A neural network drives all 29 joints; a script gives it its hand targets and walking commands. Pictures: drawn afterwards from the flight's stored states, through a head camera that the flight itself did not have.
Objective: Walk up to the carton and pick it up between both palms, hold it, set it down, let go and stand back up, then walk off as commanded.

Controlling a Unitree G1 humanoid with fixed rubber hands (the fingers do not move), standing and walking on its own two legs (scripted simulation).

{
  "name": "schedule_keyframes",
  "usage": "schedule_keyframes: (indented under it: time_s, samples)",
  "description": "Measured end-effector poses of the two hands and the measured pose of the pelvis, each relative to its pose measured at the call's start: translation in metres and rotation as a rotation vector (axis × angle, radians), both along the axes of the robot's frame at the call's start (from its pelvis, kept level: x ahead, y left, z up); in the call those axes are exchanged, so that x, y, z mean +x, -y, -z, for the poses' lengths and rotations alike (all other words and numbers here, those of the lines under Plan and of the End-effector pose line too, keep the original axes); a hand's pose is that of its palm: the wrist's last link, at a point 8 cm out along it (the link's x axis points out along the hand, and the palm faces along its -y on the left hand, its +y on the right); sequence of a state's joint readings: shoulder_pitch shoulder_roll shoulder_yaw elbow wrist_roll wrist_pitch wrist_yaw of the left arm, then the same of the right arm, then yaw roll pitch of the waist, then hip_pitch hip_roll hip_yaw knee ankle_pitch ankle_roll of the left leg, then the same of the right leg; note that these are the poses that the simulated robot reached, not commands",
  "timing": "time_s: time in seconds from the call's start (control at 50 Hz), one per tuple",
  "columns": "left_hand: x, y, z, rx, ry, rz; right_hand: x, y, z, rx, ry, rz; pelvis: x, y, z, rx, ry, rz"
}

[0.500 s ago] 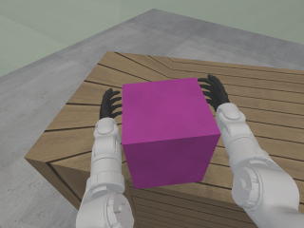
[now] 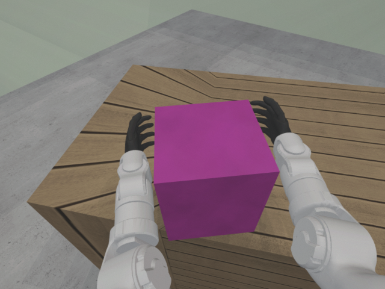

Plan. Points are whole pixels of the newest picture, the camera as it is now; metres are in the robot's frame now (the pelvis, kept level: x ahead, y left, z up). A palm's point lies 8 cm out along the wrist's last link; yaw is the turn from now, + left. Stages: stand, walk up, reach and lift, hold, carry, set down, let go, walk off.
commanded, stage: set down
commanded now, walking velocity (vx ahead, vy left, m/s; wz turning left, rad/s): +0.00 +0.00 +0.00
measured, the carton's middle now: (207, 172) +0.38 +0.05 +0.03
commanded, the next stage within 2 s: none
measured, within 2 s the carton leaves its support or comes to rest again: neither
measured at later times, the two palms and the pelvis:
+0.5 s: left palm (125, 148) +0.37 +0.24 +0.09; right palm (272, 126) +0.46 -0.08 +0.11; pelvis -0.01 +0.00 -0.01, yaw -1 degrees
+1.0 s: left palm (118, 171) +0.32 +0.24 +0.07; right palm (297, 146) +0.43 -0.14 +0.09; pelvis -0.02 +0.00 -0.01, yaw +1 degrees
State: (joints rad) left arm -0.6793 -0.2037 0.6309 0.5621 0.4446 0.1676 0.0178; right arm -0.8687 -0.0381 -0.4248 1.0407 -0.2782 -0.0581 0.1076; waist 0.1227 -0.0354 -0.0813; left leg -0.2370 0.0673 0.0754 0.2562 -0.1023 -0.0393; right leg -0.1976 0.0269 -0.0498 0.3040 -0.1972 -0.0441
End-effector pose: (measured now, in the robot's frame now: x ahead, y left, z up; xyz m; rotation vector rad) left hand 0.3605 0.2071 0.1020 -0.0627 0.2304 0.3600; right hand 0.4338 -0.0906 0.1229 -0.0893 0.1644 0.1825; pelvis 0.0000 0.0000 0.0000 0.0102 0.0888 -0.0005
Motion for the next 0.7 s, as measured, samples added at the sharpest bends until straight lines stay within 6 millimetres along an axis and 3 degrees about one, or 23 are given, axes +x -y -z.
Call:
schedule_keyframes:
  time_s: [0.26, 0.42, 0.56, 0.7]
  samples:
    - [0.007, -0.001, 0.008, 0.036, 0.008, -0.004, 0.002, 0.001, 0.005, 0.004, -0.003, 0.004, -0.006, 0.0, 0.001, -0.005, -0.023, 0.009]
    - [0.015, -0.018, 0.01, 0.033, -0.01, -0.036, 0.022, -0.006, 0.012, -0.013, -0.106, -0.011, -0.012, -0.001, 0.007, -0.021, -0.126, 0.024]
    - [0.006, -0.036, 0.017, 0.052, -0.023, -0.039, 0.033, -0.007, 0.011, 0.013, -0.089, -0.01, -0.013, -0.003, 0.011, -0.033, -0.17, 0.002]
    - [-0.003, -0.037, 0.027, 0.052, -0.014, -0.027, 0.033, 0.007, 0.019, 0.015, -0.073, -0.001, -0.015, -0.003, 0.012, -0.036, -0.187, -0.014]
